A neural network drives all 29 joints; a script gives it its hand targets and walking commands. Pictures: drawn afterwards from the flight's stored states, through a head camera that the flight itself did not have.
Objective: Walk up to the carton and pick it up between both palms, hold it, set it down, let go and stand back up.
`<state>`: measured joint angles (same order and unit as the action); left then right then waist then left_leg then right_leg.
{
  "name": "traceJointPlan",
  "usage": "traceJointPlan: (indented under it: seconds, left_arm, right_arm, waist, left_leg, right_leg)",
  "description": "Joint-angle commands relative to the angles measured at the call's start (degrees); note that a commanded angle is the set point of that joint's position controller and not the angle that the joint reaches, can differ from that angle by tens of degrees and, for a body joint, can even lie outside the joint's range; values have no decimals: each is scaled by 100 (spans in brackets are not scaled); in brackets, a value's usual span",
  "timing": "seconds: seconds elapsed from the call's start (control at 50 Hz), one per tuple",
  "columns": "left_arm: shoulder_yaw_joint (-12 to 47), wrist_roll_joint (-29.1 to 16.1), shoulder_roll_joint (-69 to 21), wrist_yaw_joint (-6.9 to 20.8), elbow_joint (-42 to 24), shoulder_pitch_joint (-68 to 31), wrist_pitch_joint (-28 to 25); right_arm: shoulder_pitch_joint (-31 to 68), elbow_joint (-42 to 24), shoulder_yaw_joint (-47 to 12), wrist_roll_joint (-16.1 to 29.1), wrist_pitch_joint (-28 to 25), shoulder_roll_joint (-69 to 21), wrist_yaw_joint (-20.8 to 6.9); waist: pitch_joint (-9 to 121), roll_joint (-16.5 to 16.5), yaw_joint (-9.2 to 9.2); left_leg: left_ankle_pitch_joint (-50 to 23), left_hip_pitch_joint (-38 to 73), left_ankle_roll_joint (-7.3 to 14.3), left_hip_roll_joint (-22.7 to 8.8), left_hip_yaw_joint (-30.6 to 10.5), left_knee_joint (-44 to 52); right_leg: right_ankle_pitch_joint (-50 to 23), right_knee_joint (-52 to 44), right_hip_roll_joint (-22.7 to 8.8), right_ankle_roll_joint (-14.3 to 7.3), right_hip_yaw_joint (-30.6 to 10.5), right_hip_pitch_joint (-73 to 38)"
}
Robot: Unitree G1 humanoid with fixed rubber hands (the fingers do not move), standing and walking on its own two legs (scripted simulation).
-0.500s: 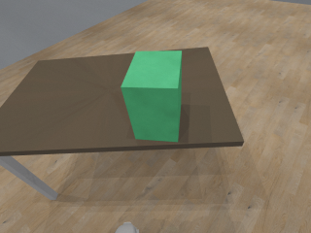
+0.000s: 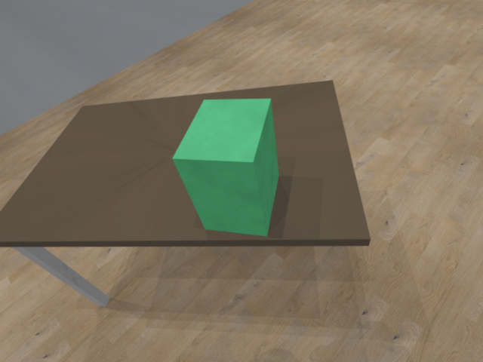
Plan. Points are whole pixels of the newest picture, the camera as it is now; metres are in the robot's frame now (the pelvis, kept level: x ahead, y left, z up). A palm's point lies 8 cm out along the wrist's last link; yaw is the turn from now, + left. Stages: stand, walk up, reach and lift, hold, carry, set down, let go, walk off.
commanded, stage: walk up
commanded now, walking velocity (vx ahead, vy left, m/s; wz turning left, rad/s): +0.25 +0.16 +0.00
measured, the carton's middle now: (235, 168) +0.54 +0.07 -0.03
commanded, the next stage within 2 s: none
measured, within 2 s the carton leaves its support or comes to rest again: neither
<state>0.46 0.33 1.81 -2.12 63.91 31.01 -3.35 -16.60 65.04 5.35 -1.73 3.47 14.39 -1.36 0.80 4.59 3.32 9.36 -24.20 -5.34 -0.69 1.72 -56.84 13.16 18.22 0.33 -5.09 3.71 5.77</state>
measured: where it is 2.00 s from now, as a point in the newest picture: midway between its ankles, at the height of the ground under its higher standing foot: outside the picture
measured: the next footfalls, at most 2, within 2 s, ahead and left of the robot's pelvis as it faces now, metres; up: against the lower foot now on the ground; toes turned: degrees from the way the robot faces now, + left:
left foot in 0.42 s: +0.17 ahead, +0.19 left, +0.00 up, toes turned +5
right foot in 0.84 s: +0.09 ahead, -0.01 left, +0.00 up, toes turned -5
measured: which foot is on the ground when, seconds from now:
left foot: up 0.00-0.40, down 0.42-1.00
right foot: down 0.00-0.44, up 0.46-0.82, down 0.84-1.00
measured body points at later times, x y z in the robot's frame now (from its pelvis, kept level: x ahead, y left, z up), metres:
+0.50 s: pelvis +0.09 +0.09 -0.03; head +0.11 +0.12 +0.42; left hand -0.01 +0.28 -0.20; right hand +0.18 -0.12 -0.17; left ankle +0.13 +0.19 -0.75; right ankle -0.03 -0.03 -0.74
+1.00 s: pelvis +0.11 +0.11 -0.01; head +0.11 +0.09 +0.44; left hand +0.10 +0.31 -0.17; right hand +0.08 -0.09 -0.19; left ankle +0.13 +0.19 -0.75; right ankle +0.05 +0.00 -0.75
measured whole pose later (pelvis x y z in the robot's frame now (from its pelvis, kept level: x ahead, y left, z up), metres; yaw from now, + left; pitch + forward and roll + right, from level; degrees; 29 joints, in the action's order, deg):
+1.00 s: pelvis +0.11 +0.11 -0.01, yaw -2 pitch -2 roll +0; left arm 0.4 0.9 5.1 -2.0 66.8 16.6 0.1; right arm -17.6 64.9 0.8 -0.2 0.8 6.4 1.7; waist -1.5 2.7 -1.5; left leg 11.8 -10.7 3.4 0.7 7.7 -24.2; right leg 17.5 24.1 -0.5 -0.3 2.1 4.8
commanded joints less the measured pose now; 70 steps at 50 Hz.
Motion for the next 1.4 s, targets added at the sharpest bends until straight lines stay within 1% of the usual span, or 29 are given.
traceJointPlan:
  seconds: [0.0,0.06,0.08,0.1,0.14,0.22,0.3,0.32,0.34,0.36,0.38,0.4,0.42,0.44,0.46,0.5,0.52,0.6,0.74,0.8,0.84,0.86,0.88,0.94,1.12,1.2,1.22,1.26,1.38]
  left_arm:
    - [-221,45,1024,-76,-54,641,-129]
    - [-256,60,938,-65,30,869,-159]
    - [-163,53,798,-125,-144,519,-145]
    - [-170,66,767,-150,-57,729,-171]
    - [-181,104,848,-167,112,1126,-136]
    - [-282,204,1265,-191,-179,628,-57]
    - [-260,223,1042,-201,-201,611,58]
    - [-55,119,457,-176,69,620,132]
    - [-83,111,562,-143,93,432,147]
    - [-103,74,624,-107,102,468,131]
    - [-83,46,550,-95,63,553,120]
    - [-89,-31,460,-96,-19,667,138]
    - [-160,-88,560,-99,1,813,242]
    - [-178,-78,692,-72,-43,685,337]
    - [-229,-57,913,-27,-75,244,401]
    - [-206,49,795,57,-85,-45,537]
    - [-175,101,724,64,-78,-128,582]
    - [-203,75,676,-9,128,-59,627]
    - [-159,14,749,-12,-40,-962,582]
    - [-136,14,810,-34,152,-700,424]
    - [-142,97,1062,-25,192,-731,332]
    - [-117,54,1148,-11,170,-1167,340]
    - [-87,44,984,9,138,-1412,310]
    - [-49,60,765,-37,201,-1178,211]
    - [-50,37,795,-12,294,-808,160]
    - [-71,48,796,-13,350,-798,132]
    - [-72,63,802,-19,332,-743,129]
    - [-58,40,767,-29,387,-695,145]
    - [-28,60,573,-39,433,-597,150]
  right_arm:
    - [57,-348,-61,63,-146,29,9]
    - [498,-536,-88,42,-162,-27,49]
    - [613,-558,11,144,-129,94,136]
    - [669,-579,-5,162,-147,-29,197]
    - [602,-580,-55,148,-94,-97,243]
    - [529,-670,-182,256,10,-159,261]
    - [941,-964,-177,221,-18,-60,276]
    - [968,-1022,-375,299,-182,-544,219]
    - [648,-890,-356,314,-323,-494,219]
    - [94,-663,-269,228,-441,-110,256]
    - [-473,-472,-163,152,-499,295,293]
    - [-892,-345,-173,140,-516,431,343]
    - [-889,-299,-249,186,-486,345,356]
    - [-613,-309,-271,174,-461,215,369]
    - [-417,-371,-329,183,-438,-108,362]
    - [153,-560,-441,182,-437,-232,369]
    - [316,-562,-454,190,-432,-254,388]
    - [151,-533,-389,193,-551,-294,381]
    - [11,-471,-363,80,-461,15,375]
    - [103,-457,-361,157,-386,-133,336]
    - [-262,-384,-412,201,-380,-467,315]
    - [-293,-341,-443,203,-341,-611,304]
    - [-392,-312,-413,168,-320,-478,313]
    - [-551,-129,-373,113,-422,-284,304]
    - [-582,43,-464,113,-453,-579,357]
    - [-615,63,-467,149,-477,-523,391]
    - [-580,69,-451,153,-489,-457,395]
    - [-611,94,-469,175,-480,-504,404]
    - [-575,94,-443,163,-481,-506,413]
  waist:
    - [-866,-1396,-139]
    - [-996,-1469,33]
    - [-1301,-1435,-39]
    - [-1210,-1315,77]
    - [-985,-1349,149]
    - [-873,-1614,-29]
    - [-1105,-1732,178]
    - [-966,-2405,-202]
    - [-1138,-2063,-356]
    - [-756,-1476,-516]
    - [-209,-527,-617]
    - [305,486,-637]
    - [440,677,-487]
    - [305,1273,-462]
    - [71,1196,-485]
    - [-358,1208,-283]
    - [-675,1212,-225]
    - [-252,476,-116]
    - [-408,143,-213]
    - [-459,-289,-50]
    - [-481,-1124,-302]
    - [-904,-1783,-424]
    - [-1107,-1883,-508]
    - [-735,-1205,-434]
    - [-698,-30,-387]
    - [-548,-256,-381]
    - [-497,-73,-370]
    - [-587,-437,-369]
    - [-608,-635,-375]
  left_leg:
    - [-6,-1364,20,-237,-174,49]
    - [21,-1335,9,-374,-152,230]
    - [343,-995,-38,-329,-154,629]
    - [570,-973,-1,-147,14,667]
    - [704,-925,42,-94,17,581]
    - [607,-706,76,-160,92,902]
    - [824,-556,128,-216,191,1258]
    - [625,677,295,-234,80,2304]
    - [-623,1270,334,-137,243,3344]
    - [-1817,2247,411,-458,40,3327]
    - [-3795,3176,696,-1249,-586,2967]
    - [-5296,3357,1151,-2236,-1529,3122]
    - [-5020,2677,1458,-2333,-1665,3222]
    - [-3812,2198,1753,-2324,-1905,3542]
    - [-2751,1519,1744,-2016,-1993,3962]
    - [-673,689,1283,-1438,-1320,4426]
    - [-266,534,1191,-1287,-1102,4513]
    - [-1319,1329,1324,-1309,-922,4258]
    - [494,988,1454,-1290,-1083,4409]
    - [558,799,1193,-1054,-922,4128]
    - [346,772,945,-652,-429,3661]
    - [142,1316,809,-381,-114,3705]
    - [-82,1776,749,-418,-125,3627]
    - [-879,1680,857,-627,-381,3648]
    - [-631,1682,792,-561,-221,3775]
    - [-1015,1879,821,-613,-276,3689]
    - [-991,1825,839,-638,-270,3635]
    - [-924,1814,834,-656,-320,3648]
    - [-1116,1855,856,-641,-299,3508]
  right_leg:
    - [-1117,-764,-1734,841,-1550,-576]
    - [-1388,-745,-1820,637,-1609,-346]
    - [-4742,-78,-1806,665,-1257,15]
    - [-6351,218,-1745,666,-1140,-119]
    - [-6841,411,-1708,453,-1336,-364]
    - [-5774,420,-1799,-18,-1143,-126]
    - [-5025,421,-1941,-336,-1374,70]
    - [-3783,418,-990,-195,-687,675]
    - [-3115,786,-683,53,-496,951]
    - [-2195,1352,-545,251,-398,1231]
    - [-459,2052,-457,409,-243,1752]
    - [2087,3081,-207,519,-74,1761]
    - [2507,3286,-242,412,-428,1051]
    - [2522,3367,-299,428,-511,1006]
    - [2461,3393,-273,427,-541,877]
    - [2047,3178,-354,416,-558,774]
    - [1842,3175,-344,406,-504,893]
    - [1399,3145,-256,529,-353,1031]
    - [1066,1603,-323,533,-260,649]
    - [-248,116,-501,428,-470,-1]
    - [-241,-229,-1006,309,-1127,69]
    - [437,-396,-969,180,-1205,1182]
    - [808,-616,-887,193,-1135,1594]
    - [-768,-259,-739,291,-738,407]
    - [-713,-259,-730,200,-765,358]
    - [-983,-196,-737,200,-740,369]
    - [-1065,-197,-755,204,-738,284]
    - [-991,-172,-712,214,-659,343]
    - [-1368,-142,-726,249,-721,348]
